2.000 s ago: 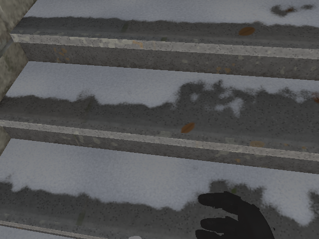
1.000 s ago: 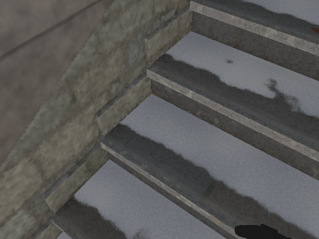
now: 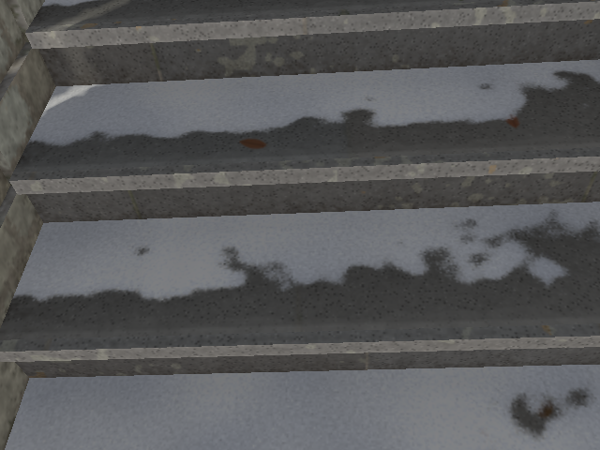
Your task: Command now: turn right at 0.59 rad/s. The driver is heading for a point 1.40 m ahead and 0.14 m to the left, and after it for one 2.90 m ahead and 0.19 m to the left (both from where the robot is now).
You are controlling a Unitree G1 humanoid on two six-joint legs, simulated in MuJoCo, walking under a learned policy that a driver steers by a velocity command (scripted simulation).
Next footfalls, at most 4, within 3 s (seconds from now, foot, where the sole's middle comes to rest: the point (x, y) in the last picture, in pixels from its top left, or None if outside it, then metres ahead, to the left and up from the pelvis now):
0.14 left None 0.11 0.14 -0.76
0.54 right None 0.12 -0.09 -0.76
1.80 right None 0.43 -0.21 -0.60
2.34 left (306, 286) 0.72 0.08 -0.45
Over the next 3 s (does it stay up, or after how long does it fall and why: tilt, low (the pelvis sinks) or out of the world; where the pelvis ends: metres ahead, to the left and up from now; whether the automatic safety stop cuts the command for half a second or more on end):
stays up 0.93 0.11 0.42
